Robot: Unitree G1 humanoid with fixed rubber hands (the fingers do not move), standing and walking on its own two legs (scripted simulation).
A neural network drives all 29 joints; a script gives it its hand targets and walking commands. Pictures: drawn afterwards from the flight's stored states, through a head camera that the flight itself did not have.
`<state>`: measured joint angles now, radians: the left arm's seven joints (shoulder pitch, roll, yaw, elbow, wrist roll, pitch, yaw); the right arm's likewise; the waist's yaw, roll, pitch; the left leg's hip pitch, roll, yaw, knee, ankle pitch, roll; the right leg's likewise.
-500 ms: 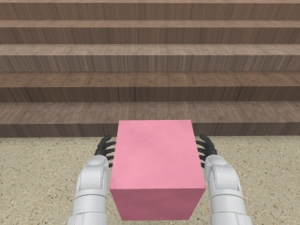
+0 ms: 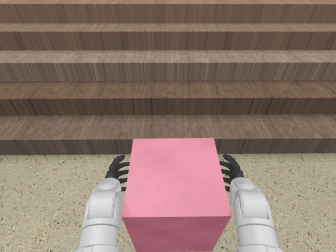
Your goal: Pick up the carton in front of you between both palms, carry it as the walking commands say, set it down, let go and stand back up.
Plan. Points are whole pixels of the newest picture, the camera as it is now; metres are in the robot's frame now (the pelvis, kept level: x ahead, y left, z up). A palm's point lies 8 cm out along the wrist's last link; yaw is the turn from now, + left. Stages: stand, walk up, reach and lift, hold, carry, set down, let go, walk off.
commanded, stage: hold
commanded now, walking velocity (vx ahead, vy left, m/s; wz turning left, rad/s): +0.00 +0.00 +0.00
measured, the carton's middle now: (173, 196) +0.29 +0.00 -0.03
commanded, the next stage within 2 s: carry in 0.04 s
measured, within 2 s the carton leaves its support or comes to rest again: neither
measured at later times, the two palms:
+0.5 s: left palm (120, 142) +0.38 +0.14 +0.10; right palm (234, 141) +0.38 -0.16 +0.10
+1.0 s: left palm (148, 95) +0.66 +0.09 +0.07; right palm (228, 98) +0.64 -0.21 +0.06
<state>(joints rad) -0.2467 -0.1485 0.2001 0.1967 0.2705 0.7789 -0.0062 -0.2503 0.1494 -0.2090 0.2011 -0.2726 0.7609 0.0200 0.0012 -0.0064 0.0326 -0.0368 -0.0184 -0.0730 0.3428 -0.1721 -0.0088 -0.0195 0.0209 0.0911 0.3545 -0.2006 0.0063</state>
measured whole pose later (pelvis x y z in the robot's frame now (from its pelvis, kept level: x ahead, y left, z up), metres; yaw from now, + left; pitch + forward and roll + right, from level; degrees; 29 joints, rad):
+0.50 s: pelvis +0.12 -0.01 +0.00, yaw -1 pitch +6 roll +2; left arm -0.05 -0.13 0.06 -0.42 0.09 1.09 0.09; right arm -0.05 0.13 -0.06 -0.42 -0.08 1.07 -0.10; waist 0.02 -0.04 -0.18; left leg -0.45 0.01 0.18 0.51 -0.26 -0.01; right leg -0.11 -0.05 0.00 0.34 -0.34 0.00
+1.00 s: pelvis +0.42 -0.05 -0.03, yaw -2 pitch +3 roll -1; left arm 0.08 -0.14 0.04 -0.54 -0.02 1.11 0.16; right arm 0.08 0.13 -0.05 -0.56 0.02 1.12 -0.17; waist -0.01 0.05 -0.12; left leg 0.01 0.13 0.17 0.58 -0.50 -0.04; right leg -0.50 -0.05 -0.25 0.56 -0.09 -0.07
